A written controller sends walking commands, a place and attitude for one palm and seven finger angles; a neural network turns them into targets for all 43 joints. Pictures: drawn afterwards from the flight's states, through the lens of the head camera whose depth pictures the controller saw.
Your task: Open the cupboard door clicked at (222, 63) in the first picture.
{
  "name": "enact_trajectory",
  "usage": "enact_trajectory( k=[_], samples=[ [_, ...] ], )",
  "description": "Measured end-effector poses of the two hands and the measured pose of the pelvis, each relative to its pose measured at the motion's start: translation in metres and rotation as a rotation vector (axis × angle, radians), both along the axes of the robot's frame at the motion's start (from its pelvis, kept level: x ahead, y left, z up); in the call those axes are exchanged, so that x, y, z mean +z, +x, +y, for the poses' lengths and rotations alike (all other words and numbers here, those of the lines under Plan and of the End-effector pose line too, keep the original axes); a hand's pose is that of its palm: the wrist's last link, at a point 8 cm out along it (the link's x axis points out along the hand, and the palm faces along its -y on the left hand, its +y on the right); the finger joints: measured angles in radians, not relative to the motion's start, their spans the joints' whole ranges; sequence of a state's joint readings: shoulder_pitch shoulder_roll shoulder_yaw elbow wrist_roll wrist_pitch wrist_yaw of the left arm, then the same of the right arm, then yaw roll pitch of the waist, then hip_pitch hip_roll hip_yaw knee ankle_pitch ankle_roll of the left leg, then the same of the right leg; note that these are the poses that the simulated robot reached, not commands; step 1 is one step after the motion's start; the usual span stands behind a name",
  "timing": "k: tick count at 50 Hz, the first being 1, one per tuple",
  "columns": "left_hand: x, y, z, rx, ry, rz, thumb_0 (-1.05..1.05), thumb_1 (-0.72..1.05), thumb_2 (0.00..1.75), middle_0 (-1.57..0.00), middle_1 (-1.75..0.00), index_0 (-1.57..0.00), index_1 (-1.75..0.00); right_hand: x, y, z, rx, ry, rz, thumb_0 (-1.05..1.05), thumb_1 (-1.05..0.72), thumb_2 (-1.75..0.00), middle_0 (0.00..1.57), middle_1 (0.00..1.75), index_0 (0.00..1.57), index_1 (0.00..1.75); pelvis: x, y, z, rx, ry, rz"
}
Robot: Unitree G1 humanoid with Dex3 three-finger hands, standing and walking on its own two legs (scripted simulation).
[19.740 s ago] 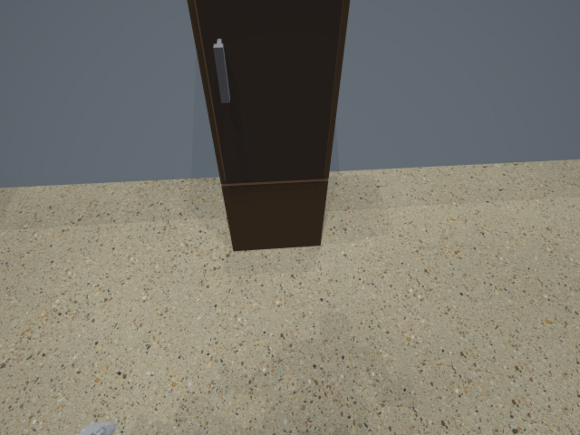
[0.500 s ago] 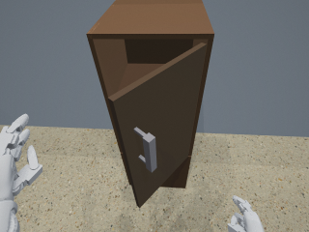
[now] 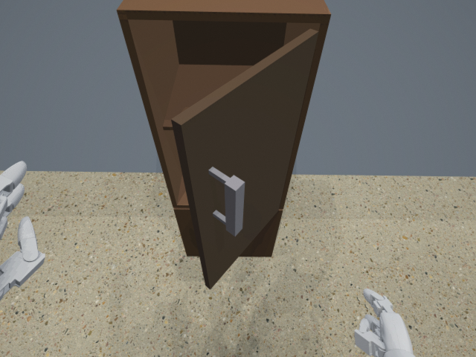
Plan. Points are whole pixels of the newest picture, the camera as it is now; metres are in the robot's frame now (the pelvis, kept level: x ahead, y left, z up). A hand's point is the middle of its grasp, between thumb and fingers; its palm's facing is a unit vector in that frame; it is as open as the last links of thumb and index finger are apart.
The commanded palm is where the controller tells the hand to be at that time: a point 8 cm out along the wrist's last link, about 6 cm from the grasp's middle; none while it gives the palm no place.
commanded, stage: step back with the hand held close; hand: left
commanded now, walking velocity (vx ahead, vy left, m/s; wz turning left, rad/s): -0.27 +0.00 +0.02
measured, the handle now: (225, 202) +0.36 +0.05 +0.06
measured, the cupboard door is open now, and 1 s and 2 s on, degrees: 51 51 51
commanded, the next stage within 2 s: stop stepping back and stand still in 0.74 s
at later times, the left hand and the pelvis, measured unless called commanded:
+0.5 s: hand out of the picture +0.12 +0.30 +0.15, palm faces +0.47 -0.77 -0.42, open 7.4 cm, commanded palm +0.04 +0.34 +0.18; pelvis -0.08 +0.03 -0.01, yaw +3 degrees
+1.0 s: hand out of the picture +0.05 +0.28 +0.16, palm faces +0.32 -0.84 -0.43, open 7.4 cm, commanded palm -0.01 +0.33 +0.18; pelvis -0.16 +0.03 -0.01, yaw -2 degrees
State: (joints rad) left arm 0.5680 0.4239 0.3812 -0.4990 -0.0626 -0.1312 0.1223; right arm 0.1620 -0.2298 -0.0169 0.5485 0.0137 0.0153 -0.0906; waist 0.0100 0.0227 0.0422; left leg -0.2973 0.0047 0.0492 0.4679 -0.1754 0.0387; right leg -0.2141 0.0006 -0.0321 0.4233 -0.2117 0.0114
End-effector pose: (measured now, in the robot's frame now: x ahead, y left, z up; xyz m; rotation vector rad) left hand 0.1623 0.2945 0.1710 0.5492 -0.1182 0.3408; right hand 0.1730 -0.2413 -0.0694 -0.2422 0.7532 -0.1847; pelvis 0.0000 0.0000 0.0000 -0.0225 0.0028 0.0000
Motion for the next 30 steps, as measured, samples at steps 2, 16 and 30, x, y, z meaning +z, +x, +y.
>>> enact_trajectory(
  k=[2,16,30],
  samples=[
    [0.002,-0.007,0.004,-0.003,0.008,-0.019,0.01,0.88,0.9,-0.21,-0.3,-0.22,-0.3,0.001,-0.008,0.004,0.002,-0.003,-0.004,0.01,-0.91,-0.9,0.2,0.3,0.2,0.3,-0.001,-0.007,0.003,0.001,-0.002,0.0],
    [0.0,-0.075,0.02,0.064,0.043,-0.113,0.01,0.88,0.9,-0.21,-0.3,-0.22,-0.3,-0.016,-0.058,0.025,0.075,0.001,0.002,0.01,-0.91,-0.9,0.2,0.3,0.2,0.3,-0.014,-0.054,0.01,0.049,-0.018,-0.007],
    [0.015,-0.099,0.05,0.038,0.022,-0.209,0.01,0.88,0.9,-0.21,-0.3,-0.21,-0.3,0.003,-0.102,0.058,0.081,-0.01,-0.006,0.01,-0.91,-0.9,0.2,0.3,0.2,0.3,-0.001,-0.094,0.031,0.028,-0.069,0.022]
  ],
)
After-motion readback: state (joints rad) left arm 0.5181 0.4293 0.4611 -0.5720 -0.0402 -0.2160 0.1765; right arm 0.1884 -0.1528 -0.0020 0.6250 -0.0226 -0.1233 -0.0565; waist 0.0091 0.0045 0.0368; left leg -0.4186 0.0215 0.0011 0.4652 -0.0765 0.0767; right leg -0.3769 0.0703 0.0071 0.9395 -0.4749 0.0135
